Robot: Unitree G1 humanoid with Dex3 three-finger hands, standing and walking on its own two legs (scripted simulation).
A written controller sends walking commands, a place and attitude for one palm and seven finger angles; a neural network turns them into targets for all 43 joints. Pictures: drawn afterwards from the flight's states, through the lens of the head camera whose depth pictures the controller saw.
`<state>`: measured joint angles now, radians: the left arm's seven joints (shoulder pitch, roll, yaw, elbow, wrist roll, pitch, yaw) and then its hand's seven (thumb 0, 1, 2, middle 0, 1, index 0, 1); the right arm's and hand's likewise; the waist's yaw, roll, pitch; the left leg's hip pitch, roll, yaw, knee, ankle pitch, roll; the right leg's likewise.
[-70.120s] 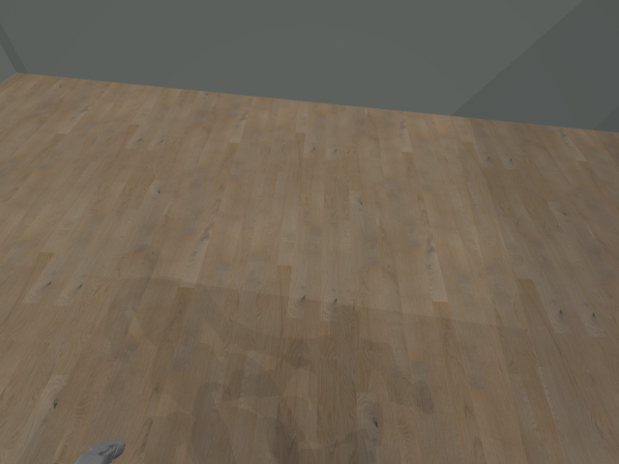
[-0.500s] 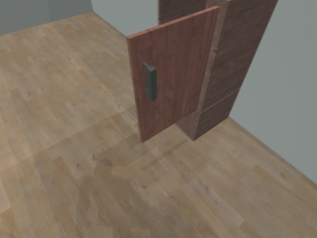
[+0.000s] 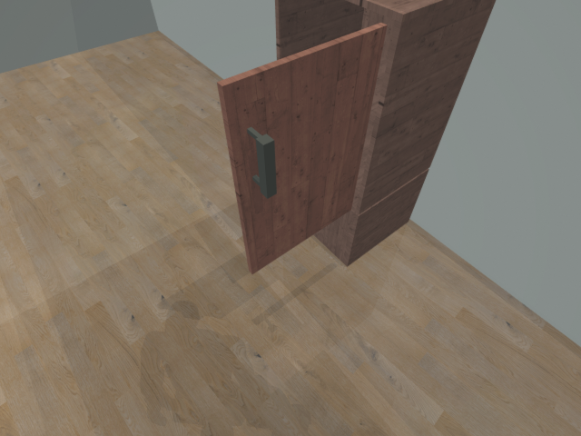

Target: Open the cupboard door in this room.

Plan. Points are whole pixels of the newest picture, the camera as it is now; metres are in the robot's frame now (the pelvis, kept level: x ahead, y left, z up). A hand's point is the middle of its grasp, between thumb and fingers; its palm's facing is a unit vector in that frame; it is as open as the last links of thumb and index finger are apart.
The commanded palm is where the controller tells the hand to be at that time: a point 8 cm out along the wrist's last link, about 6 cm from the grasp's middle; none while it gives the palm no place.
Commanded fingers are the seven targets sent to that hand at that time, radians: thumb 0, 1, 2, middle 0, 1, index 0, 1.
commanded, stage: let the arm hang, fingers relaxed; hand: left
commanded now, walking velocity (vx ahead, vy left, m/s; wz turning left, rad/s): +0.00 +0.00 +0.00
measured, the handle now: (260, 162) +0.61 +0.09 +0.01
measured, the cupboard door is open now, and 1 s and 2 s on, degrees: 90 90 90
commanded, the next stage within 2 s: look to check the result in 0.02 s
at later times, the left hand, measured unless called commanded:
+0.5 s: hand out of the picture +0.01 +0.17 -0.17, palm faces +0.03 -0.98 -0.21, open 7.4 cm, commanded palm none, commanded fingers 0.00 0.90 0.90 -0.20 -0.30 -0.20 -0.30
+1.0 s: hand out of the picture +0.04 +0.18 -0.17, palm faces +0.03 -0.97 -0.22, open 7.4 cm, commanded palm none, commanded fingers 0.00 0.90 0.90 -0.20 -0.30 -0.20 -0.30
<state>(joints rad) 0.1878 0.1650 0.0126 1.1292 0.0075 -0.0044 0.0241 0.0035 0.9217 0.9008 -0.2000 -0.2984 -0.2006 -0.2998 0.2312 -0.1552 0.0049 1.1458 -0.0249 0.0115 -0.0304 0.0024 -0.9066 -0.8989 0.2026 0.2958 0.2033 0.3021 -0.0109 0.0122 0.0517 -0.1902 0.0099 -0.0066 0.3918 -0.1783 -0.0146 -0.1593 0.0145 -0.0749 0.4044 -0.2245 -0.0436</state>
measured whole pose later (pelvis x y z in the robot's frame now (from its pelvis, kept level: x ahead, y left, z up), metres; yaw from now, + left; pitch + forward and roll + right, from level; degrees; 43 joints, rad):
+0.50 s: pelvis +0.02 -0.01 +0.00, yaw +0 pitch -1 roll +0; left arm 0.25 0.15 0.01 1.16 0.01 -0.01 0.03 0.00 0.90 0.90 -0.20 -0.30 -0.20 -0.30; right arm 0.22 -0.16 0.00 1.15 -0.02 0.01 -0.04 0.00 -0.91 -0.90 0.20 0.30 0.20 0.30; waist 0.00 0.02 0.05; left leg -0.16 0.02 -0.01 0.38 -0.20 -0.02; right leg -0.12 0.03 -0.08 0.38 -0.24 -0.05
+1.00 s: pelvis +0.02 -0.01 +0.00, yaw +0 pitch -2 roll +0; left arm 0.23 0.17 0.02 1.14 0.01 -0.02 0.02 0.00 0.90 0.90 -0.20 -0.30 -0.20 -0.30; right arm 0.23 -0.18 0.00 1.15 -0.02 0.01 -0.04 0.00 -0.91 -0.90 0.20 0.30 0.20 0.30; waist -0.01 0.02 0.05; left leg -0.14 0.03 -0.01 0.37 -0.20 -0.03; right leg -0.11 0.03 -0.08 0.36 -0.23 -0.06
